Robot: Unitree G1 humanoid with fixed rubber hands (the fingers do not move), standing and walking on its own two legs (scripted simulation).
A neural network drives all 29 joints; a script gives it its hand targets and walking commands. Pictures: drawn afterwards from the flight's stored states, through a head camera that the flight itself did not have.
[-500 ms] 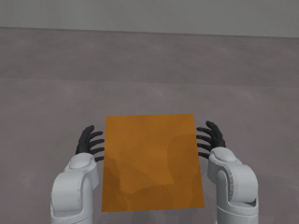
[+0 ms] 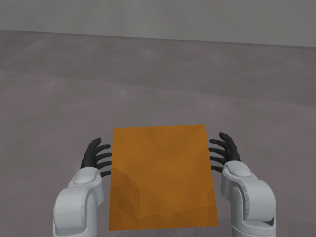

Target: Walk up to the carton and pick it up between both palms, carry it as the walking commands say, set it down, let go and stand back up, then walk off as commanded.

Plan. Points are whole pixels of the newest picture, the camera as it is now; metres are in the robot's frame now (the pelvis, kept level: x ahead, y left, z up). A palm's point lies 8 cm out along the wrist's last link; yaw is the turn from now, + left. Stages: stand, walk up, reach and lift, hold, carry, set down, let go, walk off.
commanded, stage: carry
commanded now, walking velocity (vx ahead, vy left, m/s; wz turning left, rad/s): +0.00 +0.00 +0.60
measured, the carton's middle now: (161, 175) +0.29 -0.01 +0.01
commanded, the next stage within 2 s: none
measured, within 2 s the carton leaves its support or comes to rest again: neither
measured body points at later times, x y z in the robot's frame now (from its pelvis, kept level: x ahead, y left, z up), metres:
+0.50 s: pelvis -0.05 +0.05 -0.01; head -0.02 +0.07 +0.44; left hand +0.15 +0.28 +0.07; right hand +0.25 -0.01 +0.08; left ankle -0.01 +0.15 -0.74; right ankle -0.03 -0.09 -0.69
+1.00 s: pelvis -0.12 +0.06 -0.02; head -0.11 +0.06 +0.43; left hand +0.01 +0.34 +0.07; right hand +0.20 +0.10 +0.08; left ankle -0.16 +0.17 -0.75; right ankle -0.05 -0.07 -0.74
